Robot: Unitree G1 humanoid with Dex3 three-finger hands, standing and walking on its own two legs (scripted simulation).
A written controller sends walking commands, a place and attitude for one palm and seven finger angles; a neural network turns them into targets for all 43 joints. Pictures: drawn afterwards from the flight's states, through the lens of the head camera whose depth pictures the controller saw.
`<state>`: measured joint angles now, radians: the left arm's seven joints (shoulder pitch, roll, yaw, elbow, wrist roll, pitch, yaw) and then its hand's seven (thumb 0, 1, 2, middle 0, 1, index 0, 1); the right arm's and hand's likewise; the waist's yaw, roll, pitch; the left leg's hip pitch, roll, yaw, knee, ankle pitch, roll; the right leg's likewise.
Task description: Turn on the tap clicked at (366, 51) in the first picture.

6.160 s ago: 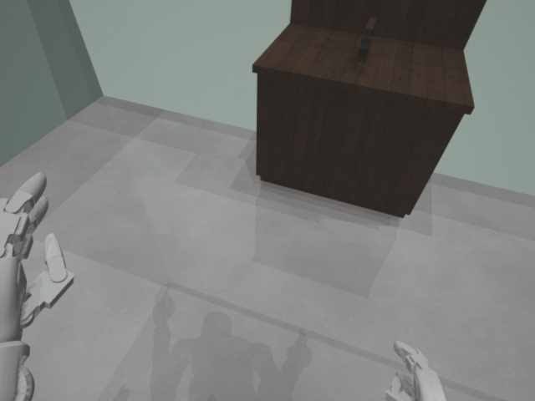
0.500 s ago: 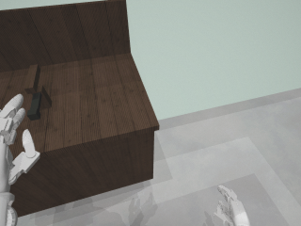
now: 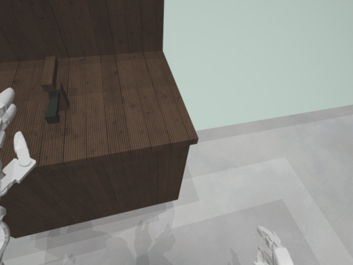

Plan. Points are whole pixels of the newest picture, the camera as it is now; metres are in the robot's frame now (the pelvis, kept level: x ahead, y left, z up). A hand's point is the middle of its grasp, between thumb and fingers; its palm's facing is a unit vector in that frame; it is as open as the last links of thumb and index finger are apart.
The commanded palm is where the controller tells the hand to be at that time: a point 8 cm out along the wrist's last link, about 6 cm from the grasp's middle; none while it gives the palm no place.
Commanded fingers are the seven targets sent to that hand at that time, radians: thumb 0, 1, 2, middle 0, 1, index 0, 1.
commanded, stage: come to a stop and stand still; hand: left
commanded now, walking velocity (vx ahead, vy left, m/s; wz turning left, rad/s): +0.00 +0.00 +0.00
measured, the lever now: (52, 116) +0.45 +0.40 +0.00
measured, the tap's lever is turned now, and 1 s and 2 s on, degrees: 0 0 0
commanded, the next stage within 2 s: look again from close up in 0.56 s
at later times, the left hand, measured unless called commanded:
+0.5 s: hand (46, 151) +0.25 +0.25 +0.16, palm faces +0.39 -0.84 -0.38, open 7.4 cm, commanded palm +0.19 +0.28 +0.18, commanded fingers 0.00 0.90 0.90 -0.20 -0.30 -0.20 -0.30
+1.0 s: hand (47, 160) +0.24 +0.25 +0.16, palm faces +0.39 -0.84 -0.36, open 7.4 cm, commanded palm +0.18 +0.28 +0.18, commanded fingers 0.00 0.90 0.90 -0.20 -0.30 -0.20 -0.30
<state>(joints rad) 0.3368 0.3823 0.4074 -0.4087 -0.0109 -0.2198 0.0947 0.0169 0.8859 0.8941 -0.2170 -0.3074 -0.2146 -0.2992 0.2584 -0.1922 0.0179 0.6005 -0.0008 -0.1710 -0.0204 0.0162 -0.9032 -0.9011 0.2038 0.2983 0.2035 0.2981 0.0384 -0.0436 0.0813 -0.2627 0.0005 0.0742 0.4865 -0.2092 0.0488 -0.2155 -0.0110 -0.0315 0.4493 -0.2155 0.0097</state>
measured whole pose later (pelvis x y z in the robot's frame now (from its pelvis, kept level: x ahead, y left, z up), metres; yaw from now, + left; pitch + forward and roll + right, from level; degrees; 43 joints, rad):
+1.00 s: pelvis +0.02 +0.00 +0.01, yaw +1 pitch +0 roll -1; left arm 0.42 0.35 0.33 -0.41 -0.05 -0.15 0.11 0.01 0.89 0.89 -0.21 -0.31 -0.21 -0.30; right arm 0.22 -0.20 0.02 0.58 0.00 -0.07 -0.06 0.02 -0.90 -0.90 0.21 0.30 0.21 0.30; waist 0.02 0.01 0.02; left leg -0.21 0.00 0.06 0.41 -0.19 0.04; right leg -0.15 -0.01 -0.04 0.34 -0.19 0.01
